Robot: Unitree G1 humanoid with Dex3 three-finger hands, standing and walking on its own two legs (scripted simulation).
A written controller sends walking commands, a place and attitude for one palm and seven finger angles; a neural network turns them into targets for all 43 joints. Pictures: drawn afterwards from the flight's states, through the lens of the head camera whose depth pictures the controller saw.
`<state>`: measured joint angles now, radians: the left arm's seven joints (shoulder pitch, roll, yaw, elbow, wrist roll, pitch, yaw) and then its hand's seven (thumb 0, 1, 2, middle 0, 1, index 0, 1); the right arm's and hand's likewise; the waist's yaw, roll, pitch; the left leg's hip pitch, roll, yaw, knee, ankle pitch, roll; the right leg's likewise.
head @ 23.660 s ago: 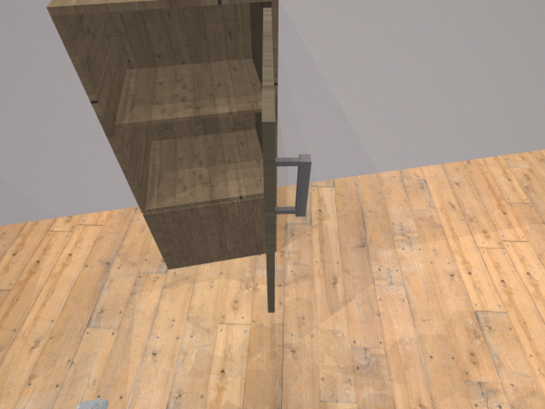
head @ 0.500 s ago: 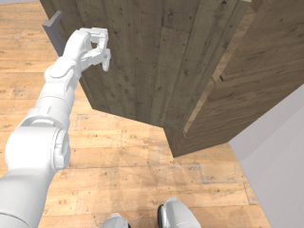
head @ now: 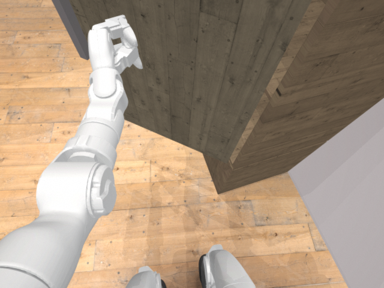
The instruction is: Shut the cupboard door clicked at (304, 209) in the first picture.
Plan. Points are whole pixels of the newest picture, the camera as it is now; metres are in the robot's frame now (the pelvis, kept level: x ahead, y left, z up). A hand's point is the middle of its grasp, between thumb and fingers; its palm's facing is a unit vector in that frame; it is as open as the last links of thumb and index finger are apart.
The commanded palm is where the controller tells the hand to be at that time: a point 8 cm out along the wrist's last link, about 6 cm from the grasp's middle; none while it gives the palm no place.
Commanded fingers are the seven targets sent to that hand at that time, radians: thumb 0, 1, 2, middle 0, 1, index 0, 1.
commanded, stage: pull the fist back off the door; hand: left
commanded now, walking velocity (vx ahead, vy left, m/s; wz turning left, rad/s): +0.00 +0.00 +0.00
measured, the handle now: (80, 22) +0.64 +0.14 +0.12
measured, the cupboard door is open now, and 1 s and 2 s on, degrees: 48 48 48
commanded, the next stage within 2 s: draw the hand back to the body in 0.66 s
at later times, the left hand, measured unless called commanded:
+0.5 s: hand (141, 92) +0.45 +0.03 +0.12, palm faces -0.01 -1.00 +0.00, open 3.1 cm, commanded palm +0.42 +0.08 +0.12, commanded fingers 0.00 0.90 0.90 -1.30 -1.50 -1.30 -1.50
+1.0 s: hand (117, 109) +0.41 +0.07 +0.14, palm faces +0.00 -1.00 -0.01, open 3.1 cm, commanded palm +0.36 +0.12 +0.14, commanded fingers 0.00 0.90 0.90 -1.30 -1.50 -1.30 -1.50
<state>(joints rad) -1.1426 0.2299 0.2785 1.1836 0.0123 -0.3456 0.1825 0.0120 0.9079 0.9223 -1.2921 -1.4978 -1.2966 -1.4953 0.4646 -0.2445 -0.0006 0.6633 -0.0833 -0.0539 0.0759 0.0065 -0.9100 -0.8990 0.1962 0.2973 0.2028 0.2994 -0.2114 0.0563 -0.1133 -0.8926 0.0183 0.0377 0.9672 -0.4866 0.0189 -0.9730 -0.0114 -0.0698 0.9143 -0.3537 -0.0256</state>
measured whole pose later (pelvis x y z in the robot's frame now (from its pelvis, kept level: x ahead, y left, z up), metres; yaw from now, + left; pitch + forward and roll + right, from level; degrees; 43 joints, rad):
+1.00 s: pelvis -0.01 -0.01 +0.04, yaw -1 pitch +8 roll +1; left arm -0.53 0.09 0.12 0.72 -0.10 -0.33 0.07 0.02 0.90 0.90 -1.30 -1.50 -1.30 -1.49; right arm 0.35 -0.24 0.00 0.63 0.02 0.01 0.00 0.01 -0.91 -0.90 0.20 0.30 0.20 0.30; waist -0.07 0.04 -0.07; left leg -0.47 0.01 0.08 0.72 -0.39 0.01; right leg -0.59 0.00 -0.03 0.73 -0.28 -0.03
